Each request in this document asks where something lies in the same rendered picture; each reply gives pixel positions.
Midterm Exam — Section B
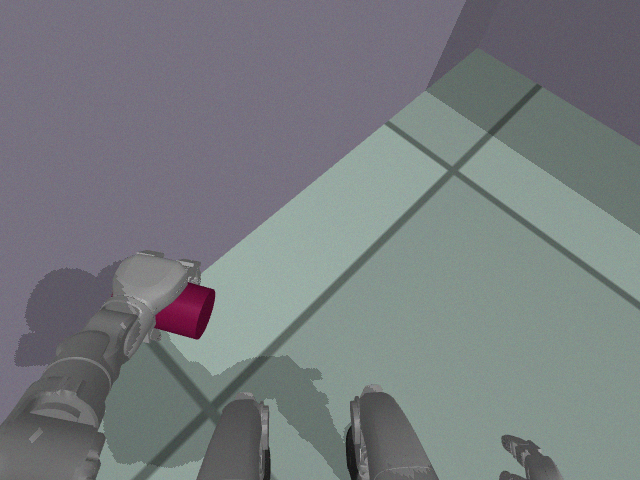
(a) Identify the left robot arm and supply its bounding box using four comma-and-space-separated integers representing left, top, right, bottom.
0, 296, 154, 480

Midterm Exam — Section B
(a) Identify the left robot hand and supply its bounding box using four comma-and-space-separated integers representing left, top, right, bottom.
112, 250, 201, 343

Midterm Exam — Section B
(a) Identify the right robot hand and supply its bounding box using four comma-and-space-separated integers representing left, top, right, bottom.
499, 435, 564, 480

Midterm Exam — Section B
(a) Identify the can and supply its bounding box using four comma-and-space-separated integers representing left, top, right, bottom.
111, 282, 215, 340

